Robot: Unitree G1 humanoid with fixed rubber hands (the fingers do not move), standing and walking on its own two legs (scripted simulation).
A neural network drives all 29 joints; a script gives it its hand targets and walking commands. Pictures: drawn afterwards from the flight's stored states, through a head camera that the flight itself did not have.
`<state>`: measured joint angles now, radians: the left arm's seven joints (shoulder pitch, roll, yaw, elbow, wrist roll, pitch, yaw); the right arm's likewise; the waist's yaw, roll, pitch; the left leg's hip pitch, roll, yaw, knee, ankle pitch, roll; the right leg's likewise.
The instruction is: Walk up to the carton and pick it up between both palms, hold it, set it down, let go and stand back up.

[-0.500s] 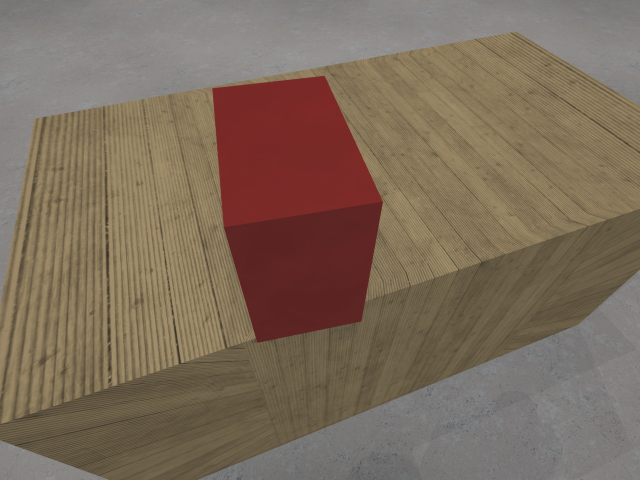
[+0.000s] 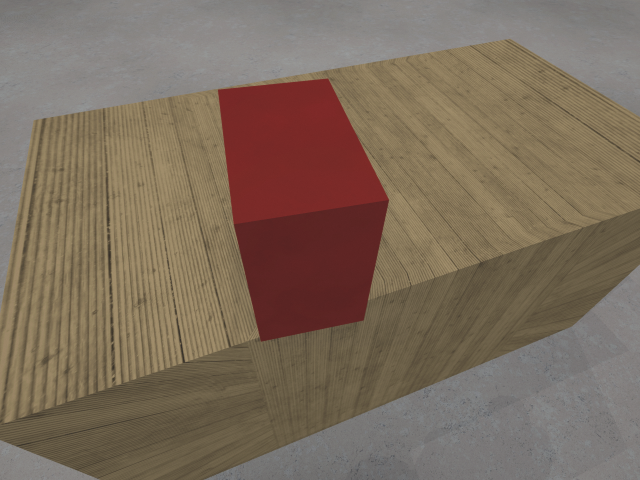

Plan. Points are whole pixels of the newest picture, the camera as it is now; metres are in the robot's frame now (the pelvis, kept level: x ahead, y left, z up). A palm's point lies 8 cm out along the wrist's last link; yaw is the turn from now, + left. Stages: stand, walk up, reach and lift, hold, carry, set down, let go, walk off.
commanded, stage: stand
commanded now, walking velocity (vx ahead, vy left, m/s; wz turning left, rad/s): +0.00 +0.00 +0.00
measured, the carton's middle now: (294, 210) +0.46 +0.06 +0.06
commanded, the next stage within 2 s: none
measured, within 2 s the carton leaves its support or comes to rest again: neither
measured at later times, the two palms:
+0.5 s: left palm out of the picture -0.05 +0.19 -0.15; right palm out of the picture -0.03 -0.20 -0.15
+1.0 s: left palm out of the picture -0.04 +0.18 -0.16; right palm out of the picture -0.03 -0.20 -0.14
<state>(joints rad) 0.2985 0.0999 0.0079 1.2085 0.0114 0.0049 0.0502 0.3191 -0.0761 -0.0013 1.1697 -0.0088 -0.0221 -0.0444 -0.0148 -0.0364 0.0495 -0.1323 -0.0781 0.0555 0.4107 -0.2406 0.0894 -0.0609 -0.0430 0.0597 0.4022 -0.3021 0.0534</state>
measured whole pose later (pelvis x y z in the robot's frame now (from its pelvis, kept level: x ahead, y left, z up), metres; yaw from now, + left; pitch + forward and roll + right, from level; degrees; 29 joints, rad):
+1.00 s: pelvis +0.00 +0.00 +0.00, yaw +0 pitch -2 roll +0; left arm 0.31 0.08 0.00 1.20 0.01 0.00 0.05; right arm 0.31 -0.09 0.00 1.17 0.00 -0.02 -0.04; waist -0.01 -0.04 0.04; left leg -0.15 -0.08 0.06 0.42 -0.24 0.09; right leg -0.08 -0.04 0.06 0.41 -0.30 0.06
